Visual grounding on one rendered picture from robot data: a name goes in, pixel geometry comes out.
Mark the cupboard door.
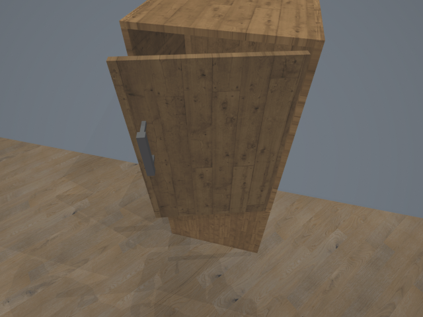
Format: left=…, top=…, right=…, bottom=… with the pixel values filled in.
left=106, top=50, right=311, bottom=218

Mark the handle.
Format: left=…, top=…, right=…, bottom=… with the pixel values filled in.
left=136, top=121, right=155, bottom=176

